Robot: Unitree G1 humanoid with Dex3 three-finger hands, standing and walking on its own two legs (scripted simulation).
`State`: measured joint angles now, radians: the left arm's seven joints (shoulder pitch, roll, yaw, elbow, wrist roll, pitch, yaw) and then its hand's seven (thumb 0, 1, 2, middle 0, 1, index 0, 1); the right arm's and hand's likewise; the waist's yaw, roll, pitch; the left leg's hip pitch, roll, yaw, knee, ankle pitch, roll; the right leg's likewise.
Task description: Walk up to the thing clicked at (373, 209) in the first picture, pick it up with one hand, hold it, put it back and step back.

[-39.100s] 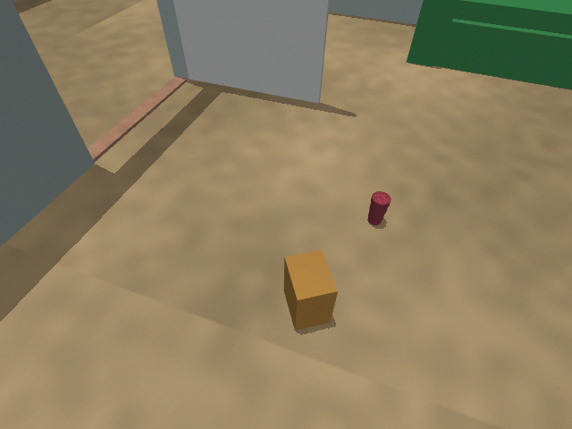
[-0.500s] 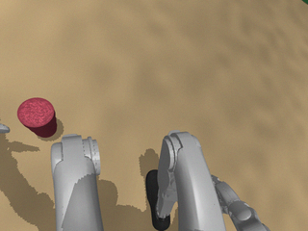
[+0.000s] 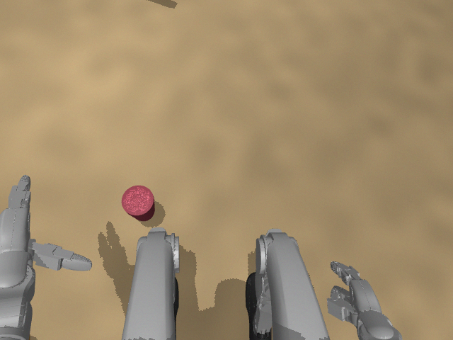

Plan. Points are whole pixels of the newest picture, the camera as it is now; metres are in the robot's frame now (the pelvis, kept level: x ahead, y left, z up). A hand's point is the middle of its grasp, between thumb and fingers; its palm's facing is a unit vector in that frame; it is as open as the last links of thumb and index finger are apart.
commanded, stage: home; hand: left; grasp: from the side
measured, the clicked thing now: (141, 206) +0.41 +0.23 -0.41
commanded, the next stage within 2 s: none
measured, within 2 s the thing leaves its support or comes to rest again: neither
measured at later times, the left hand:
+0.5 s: hand (17, 245) +0.26 +0.23 +0.12, palm faces +0.18 -0.93 -0.33, open 17.4 cm
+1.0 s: hand out of the picture +0.23 +0.21 +0.17, palm faces +0.18 -0.94 -0.30, open 17.6 cm
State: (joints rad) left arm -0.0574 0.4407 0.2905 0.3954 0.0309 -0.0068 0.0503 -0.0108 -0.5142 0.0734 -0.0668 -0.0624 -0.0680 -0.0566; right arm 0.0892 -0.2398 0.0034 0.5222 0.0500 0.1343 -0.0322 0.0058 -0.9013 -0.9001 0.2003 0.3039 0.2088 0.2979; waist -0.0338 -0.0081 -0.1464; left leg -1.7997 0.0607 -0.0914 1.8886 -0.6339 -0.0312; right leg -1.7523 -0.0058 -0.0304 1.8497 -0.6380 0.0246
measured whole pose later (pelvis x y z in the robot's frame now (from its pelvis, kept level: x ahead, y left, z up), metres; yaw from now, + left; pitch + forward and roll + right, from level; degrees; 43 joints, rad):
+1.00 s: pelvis +0.07 +0.01 +0.23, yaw +4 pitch +8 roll -2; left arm 0.47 0.22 -0.01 -0.04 -0.01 0.30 0.15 -0.01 -0.57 0.04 -0.05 -0.05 -0.05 -0.05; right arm 0.27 -0.20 0.03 0.48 0.01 -0.11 -0.19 0.01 -0.90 -0.90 0.20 0.30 0.21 0.30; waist -0.02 0.03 -0.11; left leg -0.66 0.05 -0.04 0.99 -0.47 -0.02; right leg -0.59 -0.03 -0.05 0.93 -0.47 0.03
